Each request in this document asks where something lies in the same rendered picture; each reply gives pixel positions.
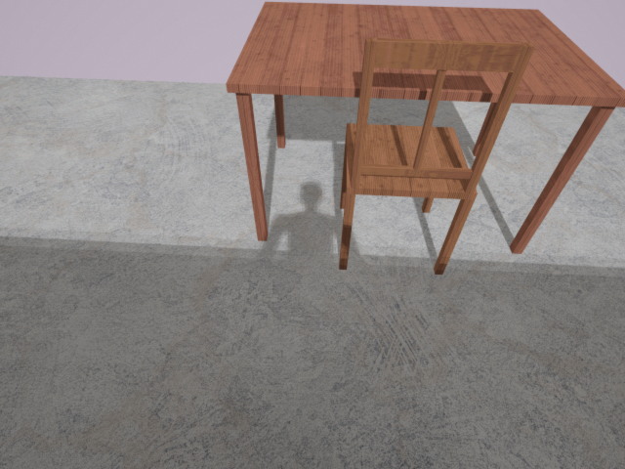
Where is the chair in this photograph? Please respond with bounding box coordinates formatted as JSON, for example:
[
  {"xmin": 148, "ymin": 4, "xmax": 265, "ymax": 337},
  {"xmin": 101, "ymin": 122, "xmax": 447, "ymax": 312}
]
[{"xmin": 339, "ymin": 38, "xmax": 535, "ymax": 275}]

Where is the table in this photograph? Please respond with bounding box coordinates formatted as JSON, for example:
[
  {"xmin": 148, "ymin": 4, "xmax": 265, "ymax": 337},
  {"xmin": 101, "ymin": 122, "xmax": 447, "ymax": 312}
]
[{"xmin": 226, "ymin": 2, "xmax": 625, "ymax": 254}]

